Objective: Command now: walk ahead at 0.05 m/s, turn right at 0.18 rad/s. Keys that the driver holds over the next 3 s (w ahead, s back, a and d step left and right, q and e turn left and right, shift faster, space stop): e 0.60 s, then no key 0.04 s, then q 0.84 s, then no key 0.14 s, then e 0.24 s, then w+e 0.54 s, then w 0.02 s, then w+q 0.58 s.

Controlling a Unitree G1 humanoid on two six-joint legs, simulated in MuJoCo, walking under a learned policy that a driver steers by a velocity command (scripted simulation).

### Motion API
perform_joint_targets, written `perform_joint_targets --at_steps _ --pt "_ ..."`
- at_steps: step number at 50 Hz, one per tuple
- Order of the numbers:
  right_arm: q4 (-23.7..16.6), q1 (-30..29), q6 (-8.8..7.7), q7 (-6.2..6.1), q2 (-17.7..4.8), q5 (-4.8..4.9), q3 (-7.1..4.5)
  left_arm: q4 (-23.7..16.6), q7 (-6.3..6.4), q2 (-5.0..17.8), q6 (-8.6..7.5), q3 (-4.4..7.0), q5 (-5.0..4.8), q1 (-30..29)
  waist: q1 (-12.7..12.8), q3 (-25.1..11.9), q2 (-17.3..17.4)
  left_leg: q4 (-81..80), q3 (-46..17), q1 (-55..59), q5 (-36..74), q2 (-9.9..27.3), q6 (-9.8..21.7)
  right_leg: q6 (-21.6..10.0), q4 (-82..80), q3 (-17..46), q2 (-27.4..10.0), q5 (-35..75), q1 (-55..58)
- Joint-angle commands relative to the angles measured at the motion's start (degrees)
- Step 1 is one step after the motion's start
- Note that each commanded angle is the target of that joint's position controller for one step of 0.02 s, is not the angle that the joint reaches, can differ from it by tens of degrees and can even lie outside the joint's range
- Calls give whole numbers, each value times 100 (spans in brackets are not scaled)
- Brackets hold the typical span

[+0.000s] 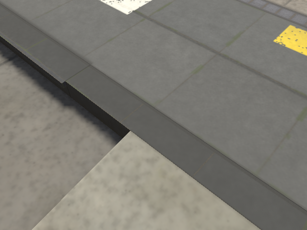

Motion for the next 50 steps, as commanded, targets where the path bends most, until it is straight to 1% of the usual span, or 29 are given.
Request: perform_joint_targets --at_steps 1,2,3,4,5,6,7,8,10,15,19,22,24,25,26,27,28,29,31,34,36,39,42,45,46,47,48,49,50 --pt "-119 429 -90 16 -297 40 -94 -366 127 1036 75 358 -59 -88 -153 -789 -1074 -1795 199 731 1021 -107 137 -810 -494 1413 -916 848 696" --pt "-75 442 -83 42 -334 -12 -128 -321 137 1000 101 357 -120 34 -149 -702 -936 -2257 372 1201 1523 -277 253 -643 -470 1393 -731 686 312" --pt "15 850 -59 40 -324 -24 -174 -306 152 917 109 321 -108 -61 -456 -803 -1070 -2409 318 1681 1564 -158 435 -434 -153 1384 -646 52 -62" --pt "100 1223 -31 23 -680 -115 -271 -359 129 498 89 228 -49 -93 -530 -819 -365 -2334 -531 2555 1396 746 738 -7 998 1069 -245 -1043 -1270" --pt "-28 1144 25 -5 -959 -149 -323 -348 52 30 58 116 33 222 -375 -756 1009 -2247 -1585 2673 2645 2177 1241 476 2836 284 484 -2396 -2162" --pt "-216 739 23 16 -997 -230 -302 -367 39 392 24 240 -21 498 -186 -688 877 -2380 -1920 2062 3432 2829 1906 808 4159 273 530 -2487 -2473" --pt "-242 310 7 -15 -1142 -347 -405 -524 103 677 40 303 -210 250 -156 -553 1616 -2886 -2374 1417 1679 2912 2117 971 4789 319 98 -2057 -2589" --pt "-368 -136 -64 -56 -589 -302 -253 -387 224 979 125 423 -207 58 -214 -134 1010 -2921 -1773 1087 1194 2293 1789 1075 5447 513 21 -1451 -2642" --pt "-434 -472 -129 -139 -256 -197 -89 -236 289 925 291 455 -50 273 -44 -20 727 -2733 -725 705 2214 1694 1514 1271 6098 450 139 -832 -2333" --pt "-111 416 -94 -417 -492 -111 -188 -772 79 392 196 206 -23 -352 -437 -409 435 -2583 -287 2209 3022 1849 1761 1431 4878 337 -132 -470 -2763" --pt "-36 398 -24 -381 -874 -60 -392 -1056 -176 87 162 44 -29 -695 -545 -560 796 -2666 54 2193 3129 2031 1763 1277 3083 -150 -529 -1193 -1841" --pt "23 298 -25 -261 -1062 52 -491 -1075 -290 316 188 116 -65 -545 -462 -496 930 -2632 318 1679 3196 2085 1680 982 1976 -572 -447 -1378 -748" --pt "96 185 -32 -213 -1047 125 -501 -928 -319 442 198 214 -75 -164 -213 -506 853 -2267 572 1487 2931 1987 1412 720 708 -828 -207 -482 90" --pt "216 435 -48 -198 -893 95 -466 -774 -297 615 203 316 -77 160 -128 -590 584 -1818 850 1150 2691 1773 1128 541 47 -831 26 91 895" --pt "193 577 -94 -169 -590 -91 -378 -694 -229 1168 199 538 -99 691 34 -910 -568 -434 1338 -39 1847 1285 582 147 -235 219 -426 1705 2454" --pt "-247 234 -97 -95 -80 -473 -148 -876 -121 1688 236 612 -186 820 -26 -1409 -2301 1390 1208 -1803 -1648 554 24 -851 -324 2305 -1855 3028 3455" --pt "-294 -311 -151 -82 -452 -233 -295 -1061 -176 1582 140 571 71 688 429 -1888 -1634 2455 180 -2223 -1622 226 -83 -1695 -1012 3302 -2444 2423 2959" --pt "-325 -605 -176 -108 -654 -16 -359 -1058 -186 1495 34 535 158 402 378 -1372 -1068 2742 -27 -2258 -1145 318 -13 -1553 -1302 3123 -2205 1094 2411" --pt "-150 -377 -90 -252 -645 -83 -387 -1089 -104 956 14 355 -61 -387 -65 -570 -786 2432 -54 -2056 -190 542 -44 -848 -1231 2133 -1613 542 1526" --pt "156 400 -39 -245 -568 -102 -405 -1066 -52 660 1 173 84 -822 -496 -834 -893 2744 269 -1011 731 262 -122 -670 -991 1004 -1122 1691 859" --pt "254 502 -20 -230 -421 -51 -343 -946 -61 297 -53 32 139 -670 -419 -837 -714 2270 259 -656 842 292 -124 -671 -1004 687 -1036 1605 776" --pt "146 254 -11 -150 -90 -39 -160 -706 -58 277 -29 25 185 -577 -231 -565 -961 410 275 -60 744 471 -17 -621 -1188 637 -1066 51 647" --pt "-4 112 -61 -62 -442 19 -235 -515 -36 754 33 194 153 -354 -32 -247 -1045 -401 517 270 185 324 170 -789 -1164 1063 -1368 -829 632" --pt "140 570 -95 9 -489 -31 -261 -362 45 749 61 222 -38 -336 -250 -39 -635 -1739 666 801 959 176 534 -479 -543 915 -1210 -759 427" --pt "123 707 -112 23 -671 -108 -299 -351 69 613 28 209 7 -219 -209 -131 -78 -1757 111 1203 1869 441 685 -166 258 562 -878 -648 86" --pt "64 863 -129 -6 -938 -107 -364 -445 64 314 13 160 98 -162 -82 -413 950 -2016 -994 1651 2515 1199 1016 320 1542 -245 -234 -1153 -516" --pt "-116 787 -141 -20 -828 -54 -310 -570 68 263 9 124 126 -476 -265 -426 1185 -2510 -2266 1634 2212 1945 1746 753 2107 -447 172 -1746 -1061" --pt "-118 801 -174 -70 -995 -189 -380 -742 90 432 -4 174 -32 -1033 -575 -244 1468 -3061 -3086 1237 1013 2292 2242 833 2769 -18 30 -2009 -1349" --pt "-153 653 -218 -125 -940 -228 -380 -740 113 600 32 263 -97 -1215 -579 18 1186 -3115 -3040 1151 851 2208 2208 908 3632 169 -26 -1956 -1590"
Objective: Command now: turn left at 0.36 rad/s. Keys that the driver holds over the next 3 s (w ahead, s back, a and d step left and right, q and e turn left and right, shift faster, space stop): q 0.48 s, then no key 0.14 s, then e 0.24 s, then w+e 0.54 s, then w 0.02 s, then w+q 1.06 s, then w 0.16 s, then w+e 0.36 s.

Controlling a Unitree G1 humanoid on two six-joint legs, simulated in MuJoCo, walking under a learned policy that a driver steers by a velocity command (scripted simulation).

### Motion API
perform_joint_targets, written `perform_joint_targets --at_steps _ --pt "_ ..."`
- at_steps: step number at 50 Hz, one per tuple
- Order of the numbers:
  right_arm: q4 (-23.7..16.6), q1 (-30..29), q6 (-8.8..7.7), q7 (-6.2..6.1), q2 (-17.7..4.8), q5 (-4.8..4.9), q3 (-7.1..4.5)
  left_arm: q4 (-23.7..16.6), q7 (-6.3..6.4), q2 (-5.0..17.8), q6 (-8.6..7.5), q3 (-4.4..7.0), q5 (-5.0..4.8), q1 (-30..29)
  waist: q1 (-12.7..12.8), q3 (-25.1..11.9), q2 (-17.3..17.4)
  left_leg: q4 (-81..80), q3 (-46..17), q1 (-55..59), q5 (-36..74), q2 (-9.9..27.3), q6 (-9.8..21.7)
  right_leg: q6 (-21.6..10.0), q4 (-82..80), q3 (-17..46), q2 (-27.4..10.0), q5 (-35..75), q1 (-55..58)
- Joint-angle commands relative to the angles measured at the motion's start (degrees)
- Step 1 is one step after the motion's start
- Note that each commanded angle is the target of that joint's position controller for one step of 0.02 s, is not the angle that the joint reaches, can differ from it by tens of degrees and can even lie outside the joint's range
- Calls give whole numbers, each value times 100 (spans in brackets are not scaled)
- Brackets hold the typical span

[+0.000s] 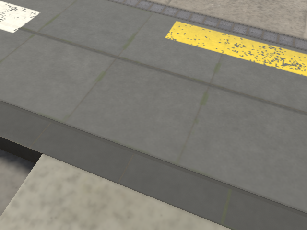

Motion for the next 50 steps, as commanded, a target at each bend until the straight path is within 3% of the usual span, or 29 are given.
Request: perform_joint_targets --at_steps 1,4,6,9,12,14,15,16,17,18,19,21,22,24,26,27,30,32,33,34,35,36,37,38,39,41,43,46,50 --pt "-601 -246 -175 -136 -1121 -75 -295 -634 67 638 -47 282 -65 -619 -47 -15 1120 -1841 -2991 693 1141 1944 1540 348 2226 512 -77 -140 -1531" --pt "-826 -652 -143 -231 -951 70 -231 -555 46 484 -34 268 65 -269 197 -450 701 -1499 -2081 571 2045 1304 1197 461 2533 443 -8 804 -1258" --pt "-835 -514 -80 -262 -840 92 -213 -588 40 335 -62 209 48 -232 174 -681 797 -1352 -1868 830 2454 1109 1158 510 2002 330 13 868 -1185" --pt "-834 -324 14 -291 -994 116 -309 -640 -2 195 -136 132 2 -353 59 -816 1010 -1242 -1955 1008 2348 1088 1089 489 454 243 -26 469 -765" --pt "-854 -322 96 -243 -1168 192 -391 -473 -101 403 -193 221 -94 -2 57 -685 1391 -1215 -2211 580 1948 1066 1038 427 -924 14 145 325 148" --pt "-860 -443 118 -213 -1073 349 -393 -224 -150 541 -237 327 -101 597 357 -636 1351 -971 -2149 28 1630 766 732 224 -2464 -93 237 1530 1224" --pt "-925 -370 104 -187 -777 259 -341 -139 -137 937 -244 449 -20 1035 361 -837 389 16 -1609 -948 649 285 326 -199 -2740 1012 -820 1795 2310" --pt "-930 -36 59 -108 -300 78 -233 -311 -98 1234 -138 482 19 903 98 -914 -1408 1341 -835 -2100 -1430 -670 -111 -961 -2815 2386 -2157 3088 2849" --pt "-1166 -466 -35 -108 -750 131 -380 -440 -157 1330 -162 507 235 695 313 -839 -1901 2582 -827 -2651 -1540 -401 -354 -1874 -3565 3632 -2872 2285 2123" --pt "-1077 -763 -23 -121 -1136 229 -514 -632 -122 1030 -219 431 309 207 250 -353 -1067 3420 -956 -2481 -916 -139 -344 -1725 -3662 3129 -2461 1516 1597" --pt "-946 -724 53 -146 -1210 257 -559 -648 -61 758 -238 340 251 -260 60 -89 -679 3764 -852 -2375 -337 -121 -382 -1426 -3579 2275 -2056 1586 1216" --pt "-739 -327 215 -157 -1041 184 -532 -697 46 577 -265 228 103 -528 -78 -38 -513 4388 -608 -2016 473 -152 -595 -1217 -3393 1102 -1558 2361 964" --pt "-752 -368 213 -139 -943 170 -502 -672 99 476 -264 177 103 -335 25 -72 -380 4437 -438 -1907 792 -190 -645 -1165 -3269 613 -1332 2761 992" --pt "-946 -619 225 -96 -701 193 -369 -564 176 541 -199 179 88 -27 152 -205 -525 3625 -253 -2149 1168 -51 -766 -1290 -3099 433 -1402 2808 1529" --pt "-1087 -896 189 -9 -429 157 -212 -463 205 706 -133 250 83 334 376 -443 -479 2493 -158 -1920 819 50 -800 -1369 -2960 408 -1486 2998 2015" --pt "-1152 -940 161 46 -322 153 -143 -429 192 884 -112 317 64 332 390 -530 -682 1907 -102 -1583 533 142 -739 -1397 -2924 422 -1550 2829 1995" --pt "-1124 -880 102 174 -491 189 -148 -344 113 1108 -86 405 -41 397 483 -566 -838 532 168 -639 59 152 -479 -1437 -2741 510 -1706 2560 1728" --pt "-835 -300 106 210 -532 195 -194 -260 89 978 -74 344 -170 275 214 -499 -623 -987 330 419 1202 54 -170 -1256 -2241 446 -1588 2418 1182" --pt "-638 -24 120 196 -489 165 -190 -105 54 697 -91 224 -156 523 172 -519 -291 -1634 432 1116 1532 -128 -23 -1016 -1922 263 -1340 2142 842" --pt "-585 284 108 161 -482 159 -166 18 -40 229 -133 62 55 666 147 -786 300 -1431 -246 2258 2118 353 70 -573 -1003 -81 -1002 1177 11" --pt "-755 343 76 94 -716 72 -124 -82 -198 -253 -163 -122 286 697 315 -1016 1654 -851 -1637 2848 4149 1755 464 43 736 -297 -598 -1418 -1215" --pt "-1019 82 35 120 -653 67 -53 233 -228 -17 -136 -14 70 1061 327 -1036 1243 -552 -1441 2234 5355 2222 928 353 1584 464 -346 -1728 -1323" --pt "-731 165 -7 190 -1143 -111 -305 -129 -94 523 -81 101 -262 564 8 -1022 1797 -1595 -1962 1032 1764 2522 1481 413 1440 490 -428 -1051 -1140" --pt "-743 -160 -63 181 -1020 -34 -304 -283 44 947 -19 228 -264 -208 -153 -165 1376 -2121 -2008 684 -83 2107 1254 428 1886 463 -509 -685 -1484" --pt "-694 -457 -90 121 -794 -37 -202 -250 159 1095 55 325 -207 -423 -130 331 1197 -2099 -1953 388 -99 1997 1061 379 2392 655 -378 -311 -1839" --pt "-776 -856 -167 -9 -581 -58 -99 24 273 903 156 364 -123 306 250 195 983 -1911 -1338 251 1008 1826 988 403 3038 872 -167 406 -1669" --pt "-742 -682 -186 -150 -569 -63 -107 18 281 805 110 376 -127 499 229 -183 808 -1779 -959 646 1834 1871 1068 452 3702 780 -77 819 -1869" --pt "-597 -284 -229 -289 -588 73 -145 -251 134 739 65 348 -81 458 124 -469 842 -2100 -1021 1453 79 2034 1022 501 3822 646 -271 1280 -2624" --pt "-346 180 -326 -313 -692 96 -246 -556 -54 559 -14 289 -54 196 8 -204 742 -2475 -913 1971 -647 2209 1005 448 3386 563 -499 1428 -3248"
Over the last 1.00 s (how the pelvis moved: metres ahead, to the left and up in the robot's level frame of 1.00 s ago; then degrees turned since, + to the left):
0.00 -0.04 -0.02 -16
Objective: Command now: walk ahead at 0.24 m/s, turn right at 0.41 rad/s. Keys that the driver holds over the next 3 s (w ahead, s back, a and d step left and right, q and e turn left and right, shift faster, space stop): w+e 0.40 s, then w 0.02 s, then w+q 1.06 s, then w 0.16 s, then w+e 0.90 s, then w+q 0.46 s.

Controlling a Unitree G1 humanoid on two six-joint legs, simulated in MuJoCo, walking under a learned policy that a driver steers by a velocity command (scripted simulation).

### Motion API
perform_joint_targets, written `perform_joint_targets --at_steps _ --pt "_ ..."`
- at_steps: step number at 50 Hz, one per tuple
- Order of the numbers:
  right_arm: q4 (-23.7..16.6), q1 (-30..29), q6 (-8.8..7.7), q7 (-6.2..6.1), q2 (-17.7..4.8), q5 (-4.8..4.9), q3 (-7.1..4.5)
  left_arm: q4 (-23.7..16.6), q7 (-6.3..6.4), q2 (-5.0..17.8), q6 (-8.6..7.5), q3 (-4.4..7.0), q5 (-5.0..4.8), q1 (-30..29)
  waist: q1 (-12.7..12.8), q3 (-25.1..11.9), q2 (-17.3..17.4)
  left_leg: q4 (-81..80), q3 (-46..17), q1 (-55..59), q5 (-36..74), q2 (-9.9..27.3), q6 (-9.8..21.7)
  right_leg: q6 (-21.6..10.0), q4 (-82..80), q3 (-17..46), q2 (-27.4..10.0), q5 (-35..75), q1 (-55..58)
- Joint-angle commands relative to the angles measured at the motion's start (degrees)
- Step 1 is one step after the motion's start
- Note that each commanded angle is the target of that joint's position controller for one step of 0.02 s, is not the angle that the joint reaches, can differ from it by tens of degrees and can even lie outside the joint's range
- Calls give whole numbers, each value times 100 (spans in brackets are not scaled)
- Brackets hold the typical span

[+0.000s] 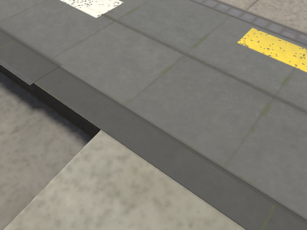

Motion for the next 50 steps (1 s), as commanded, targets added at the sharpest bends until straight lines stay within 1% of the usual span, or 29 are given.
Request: perform_joint_targets --at_steps 1,7,11,12,13,14,15,16,17,18,19,20,21,22,25,30,33,35,37,38,39,40,41,42,43,44,45,47,50 --pt "-150 380 -134 -47 -968 11 -352 -794 -136 161 -170 -13 21 -627 -287 17 686 -1530 -1675 1470 -1260 1855 1305 -35 -229 143 -346 109 -1638" --pt "64 229 -181 97 -1364 41 -548 -1085 -354 -65 -209 -168 -24 -864 -176 323 890 -1908 -507 823 -809 1920 1178 -327 -1598 -333 -679 -288 -639" --pt "219 18 -181 271 -1637 141 -635 -1097 -441 80 -194 -151 -81 -735 -8 475 1021 -1933 124 441 -752 1882 1138 -751 -2713 -914 -561 -1314 705" --pt "265 -44 -171 311 -1656 135 -634 -1029 -445 145 -194 -119 -82 -536 105 442 1040 -1673 262 331 -470 1842 1144 -868 -3080 -1114 -402 -1454 1233" --pt "285 -236 -151 337 -1665 132 -616 -854 -437 214 -208 -50 -82 -7 452 242 997 -1040 470 71 326 1724 1095 -999 -3649 -1448 -71 -1151 2167" --pt "281 -317 -131 352 -1553 91 -555 -531 -403 490 -220 134 -94 822 870 -252 714 293 724 -172 1775 1411 977 -1148 -4194 -1769 458 -825 3404" --pt "79 -503 -147 331 -1171 -27 -398 -200 -376 984 -199 370 -160 1748 1266 -523 -329 2655 905 -1256 1692 981 583 -1432 -4984 -956 488 -541 4787" --pt "-208 -329 -221 391 -257 -349 -92 -392 -359 1451 -221 308 -271 1537 556 -528 -2130 5112 242 -3112 -1834 383 176 -1867 -5611 1646 -769 -472 5130" --pt "-511 -328 -451 477 -830 18 -272 -912 -411 1625 -399 294 -281 1044 505 -1468 -1711 5824 -1193 -3973 -1431 -223 16 -2816 -7761 5065 -1845 -2672 5434" --pt "-730 -1305 -573 468 -1263 374 -356 -766 -477 1290 -547 207 -222 1001 685 -413 -603 6167 -1212 -4749 -941 -117 120 -2843 -8436 5401 -2190 -3970 4960" --pt "-748 -1573 -642 422 -1198 361 -332 -602 -474 1052 -653 118 -120 911 525 349 -228 6013 -1267 -4861 -453 176 247 -2627 -8031 4687 -2153 -3369 4229" --pt "-548 -1243 -630 372 -1016 175 -267 -563 -487 754 -701 12 -10 655 214 608 -98 5781 -1269 -4425 101 383 264 -2361 -7623 3732 -1802 -2128 3590" --pt "-358 -711 -599 370 -977 41 -273 -574 -465 537 -713 -57 71 337 -117 603 -388 5507 -1228 -3974 678 466 256 -2165 -7473 2738 -1371 -1361 3205" --pt "-179 -375 -535 423 -1017 45 -306 -577 -413 393 -726 -107 120 213 -286 461 -609 5461 -1147 -3673 1031 458 234 -2034 -7502 2099 -1109 -874 3109" --pt "66 -463 -371 521 -763 43 -245 -310 -290 315 -759 -163 100 632 -203 255 -174 5405 -798 -3770 1529 352 134 -1876 -7667 1075 -912 473 3480" --pt "-348 -1857 -341 664 -398 143 -65 128 -138 168 -675 -235 157 1358 264 522 -256 3949 -330 -4045 2084 72 155 -1309 -7953 5 -758 2139 3946" --pt "-611 -2549 -338 797 -218 217 26 341 -63 394 -644 -206 132 1510 442 675 -477 2659 65 -3649 1883 -171 278 -1195 -8313 -241 -963 3137 4364" --pt "-707 -2634 -357 872 -300 205 -10 451 -33 570 -609 -202 127 1476 339 436 -696 2195 435 -3160 1324 -556 598 -1058 -7821 -603 -1025 5840 4894" --pt "-765 -2197 -302 896 -508 183 -95 550 53 781 -565 -183 133 1373 -55 -136 -1236 2132 563 -2516 856 -863 933 -961 -6865 -723 -1271 8543 5408" --pt "-660 -1565 -252 890 -746 201 -180 536 106 907 -531 -155 161 1152 -403 -500 -1444 2005 470 -1966 642 -972 1066 -935 -6168 -742 -1353 9407 5586" --pt "-453 -615 -203 881 -1089 221 -320 489 114 1054 -486 -123 189 828 -920 -986 -1298 1507 293 -913 843 -1062 1216 -851 -5008 -867 -1264 9687 5529" --pt "-244 548 -149 824 -1383 247 -461 352 90 1245 -525 -81 242 490 -1532 -1498 -953 976 -620 1104 1179 -716 1397 -733 -3549 -813 -1081 8339 4258" --pt "52 1188 -114 734 -1574 322 -493 236 -67 317 -655 -321 496 852 -984 -2081 939 1412 -2543 3585 225 555 1962 -563 -1573 -413 -212 795 1681" --pt "22 1312 -170 586 -1518 150 -504 38 -326 134 -927 -405 230 868 -880 -2846 1417 -252 -6096 4117 -1828 1461 2752 -557 -52 671 611 -813 184" --pt "6 1014 -249 477 -1246 54 -456 -125 -458 508 -1116 -282 -30 30 -997 -1600 756 -1079 -5896 3207 -1806 1386 2406 -734 453 927 363 -275 -345" --pt "-61 589 -338 446 -1117 16 -373 -416 -481 532 -1236 -307 -121 -408 -653 -692 39 -1238 -5151 2071 -1058 1310 2242 -800 351 788 155 155 -424" --pt "-106 275 -428 501 -867 19 -281 -458 -469 439 -1258 -339 -21 -513 -273 -304 -594 -1324 -4444 1121 -227 1079 2137 -862 92 669 -77 343 -168" --pt "-218 -151 -508 561 -666 -24 -204 -439 -445 342 -1121 -332 10 -93 288 -128 -258 -1348 -3319 79 486 473 2056 -815 -177 618 -409 627 317" --pt "-118 -32 -522 569 -844 128 -219 -552 -356 247 -933 -360 168 -218 426 176 -48 -1299 -2479 -847 1196 82 1921 -556 -794 143 -579 824 175"
Over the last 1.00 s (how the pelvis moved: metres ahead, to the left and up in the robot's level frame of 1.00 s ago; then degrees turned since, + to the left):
-0.04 -0.01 0.00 13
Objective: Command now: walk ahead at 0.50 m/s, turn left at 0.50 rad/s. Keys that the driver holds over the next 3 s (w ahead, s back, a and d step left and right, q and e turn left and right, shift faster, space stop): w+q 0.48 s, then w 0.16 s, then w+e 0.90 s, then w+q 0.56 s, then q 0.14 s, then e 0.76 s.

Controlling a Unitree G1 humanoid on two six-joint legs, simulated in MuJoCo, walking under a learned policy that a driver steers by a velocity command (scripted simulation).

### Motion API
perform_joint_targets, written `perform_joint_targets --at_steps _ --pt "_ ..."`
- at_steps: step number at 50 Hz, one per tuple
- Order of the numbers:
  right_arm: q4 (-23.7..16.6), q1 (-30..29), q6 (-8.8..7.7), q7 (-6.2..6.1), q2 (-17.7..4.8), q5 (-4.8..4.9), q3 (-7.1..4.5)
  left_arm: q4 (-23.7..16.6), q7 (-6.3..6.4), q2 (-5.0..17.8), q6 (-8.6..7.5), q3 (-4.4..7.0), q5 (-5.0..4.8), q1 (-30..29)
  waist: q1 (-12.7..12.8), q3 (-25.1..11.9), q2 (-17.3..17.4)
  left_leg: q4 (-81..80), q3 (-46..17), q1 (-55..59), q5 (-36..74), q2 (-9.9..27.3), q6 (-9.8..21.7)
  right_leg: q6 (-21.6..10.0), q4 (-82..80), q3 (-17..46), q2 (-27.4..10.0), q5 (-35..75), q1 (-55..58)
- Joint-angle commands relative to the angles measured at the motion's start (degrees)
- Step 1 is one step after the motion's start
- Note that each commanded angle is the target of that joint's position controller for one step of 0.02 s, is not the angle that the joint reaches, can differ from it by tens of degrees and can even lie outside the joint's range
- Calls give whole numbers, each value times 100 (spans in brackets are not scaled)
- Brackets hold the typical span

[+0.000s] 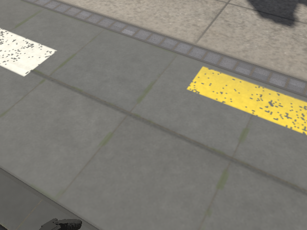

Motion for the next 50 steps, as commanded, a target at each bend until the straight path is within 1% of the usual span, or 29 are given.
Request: perform_joint_targets --at_steps 1,3,6,8,11,12,13,14,15,16,17,18,19,21,24,28,33,35,37,38,39,40,41,42,43,44,46,48,50 --pt "-523 -574 -180 -30 -541 71 -72 -340 90 425 93 112 175 353 556 133 72 -1251 -1489 -794 1098 1181 1042 281 -638 -474 -187 476 -185" --pt "-455 -265 -154 -114 -588 47 -77 -528 167 361 85 85 187 -207 284 63 385 -1224 -1352 -849 1446 1086 912 488 -1621 -675 -103 942 -21" --pt "-370 250 -76 -203 -694 129 -116 -701 158 159 54 32 24 -1073 -195 -187 631 -995 -1424 -115 1223 1081 732 703 -3516 -689 188 1353 299" --pt "-404 343 0 -255 -839 142 -162 -732 72 265 15 89 -99 -1390 -342 -232 763 -777 -1704 458 951 1281 743 801 -4276 -674 352 1155 354" --pt "-488 225 125 -325 -948 174 -213 -654 -12 618 -62 293 -170 -1190 -174 -346 963 -358 -2293 928 892 1645 585 665 -4970 -457 445 948 998" --pt "-554 80 149 -335 -985 150 -234 -575 -12 752 -87 380 -179 -855 21 -434 1087 -128 -2374 953 1244 1683 499 538 -5106 -490 482 720 1432" --pt "-661 -76 147 -324 -866 107 -202 -406 17 944 -111 503 -156 -194 365 -731 1084 442 -2231 848 1899 1467 331 315 -5363 -574 476 660 2313" --pt "-843 -234 124 -285 -552 -3 -97 -258 68 1234 -134 612 -50 780 808 -1495 790 1799 -1916 196 1604 1178 98 -110 -5228 14 -256 488 3894" --pt "-1055 258 54 -291 -16 78 33 -147 89 1594 -78 699 146 1334 625 -2259 -934 3687 -1085 -1925 -431 329 -293 -861 -5737 2440 -1479 -1029 5979" --pt "-1065 514 7 -263 -311 184 17 -111 49 1372 -48 657 118 1368 505 -2194 -1971 4965 -985 -2990 -1514 541 -368 -1295 -6394 4147 -1998 -2201 6020" --pt "-1028 202 42 -243 -728 201 -100 -182 94 877 -19 545 43 1063 569 -1334 -1224 5578 -894 -3306 -929 847 -408 -1183 -6489 3426 -1874 -2390 5260" --pt "-1112 -205 82 -227 -810 109 -127 -165 130 685 25 488 -2 864 524 -761 -605 5618 -696 -3150 -470 1051 -411 -1010 -6436 2401 -1638 -1568 4440" --pt "-1195 -423 96 -210 -715 30 -132 -92 125 617 41 465 19 711 395 -443 -309 5431 -665 -2958 -219 1202 -389 -897 -6532 1774 -1345 -910 3818" --pt "-1192 -434 176 -173 -561 73 -140 72 112 504 -6 438 50 542 187 -73 -396 5113 -660 -2562 -25 1415 -393 -765 -6801 858 -1020 -86 3107" --pt "-1244 -620 275 -169 -403 60 -98 371 90 661 -87 508 5 631 151 125 -351 4653 -567 -2621 179 1482 -516 -857 -7070 132 -1013 705 2913" --pt "-1316 -1113 204 -123 -265 37 -10 652 71 928 -68 563 4 763 257 168 -178 3175 -543 -2488 1029 1457 -541 -917 -7203 -438 -959 1182 3080" --pt "-1544 -2108 70 26 -190 70 53 1000 36 1219 54 596 -191 1225 602 403 -145 1498 -27 -2029 1392 1330 -367 -813 -7136 -690 -1013 1360 3484" --pt "-1643 -2280 17 64 -271 79 17 1144 8 1279 135 590 -252 1409 580 454 -245 1069 74 -1857 1012 1216 -230 -790 -6949 -532 -1148 1797 3806" --pt "-1557 -1841 -38 64 -505 45 -112 1221 17 1450 211 614 -268 1366 207 172 -359 589 214 -995 843 953 -41 -655 -6278 -550 -1120 3129 3958" --pt "-1325 -1052 -48 23 -739 22 -255 1247 23 1428 232 588 -271 1318 -249 -316 -309 298 343 197 1106 773 119 -505 -5381 -767 -888 3889 3732" --pt "-1116 -126 -20 -65 -1070 -30 -406 1193 30 1198 193 493 -203 1299 -685 -988 -280 572 -54 1835 1375 1192 312 -280 -4143 -909 -629 3291 2795" --pt "-1063 573 12 -163 -1677 -207 -523 910 -5 488 109 269 -72 1587 -664 -1966 1033 529 -2465 4083 1020 2944 1025 150 -1819 -1081 176 182 526" --pt "-1075 686 0 -165 -1378 -214 -445 994 -3 659 25 292 -174 1640 -722 -2606 1270 -253 -4051 4046 726 3484 1364 205 -735 -74 505 -1875 -64" --pt "-1005 377 -20 -135 -1017 -157 -328 892 -10 1056 34 448 -330 1287 -652 -1707 955 -365 -3188 3381 640 3271 1142 196 -416 95 233 -1536 -521" --pt "-959 40 -39 -115 -795 -81 -260 792 -6 995 54 442 -323 988 -455 -1055 882 -498 -2303 2602 850 3005 975 192 -572 -118 -32 -1082 -562" --pt "-908 -298 -68 -84 -575 -56 -206 782 20 918 96 454 -232 845 -252 -662 713 -716 -1768 1920 985 2730 848 220 -823 -184 -199 -692 -411" --pt "-830 -659 -187 -63 -367 -95 -184 869 30 745 259 481 -207 1108 102 -356 879 -1201 -1073 1050 1157 2453 728 285 -1092 -136 -390 -125 188" --pt "-705 -755 -286 -92 -389 -117 -226 866 30 531 381 458 -228 1109 219 -136 693 -1475 -595 755 1613 2446 741 359 -1219 -115 -385 130 199" --pt "-560 -690 -319 -148 -483 -154 -278 753 41 474 432 457 -206 841 207 63 543 -1568 -192 766 1947 2438 708 410 -1599 -26 -381 492 -79"
Over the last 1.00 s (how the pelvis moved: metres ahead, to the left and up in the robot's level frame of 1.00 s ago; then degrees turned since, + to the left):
0.45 -0.21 0.08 -6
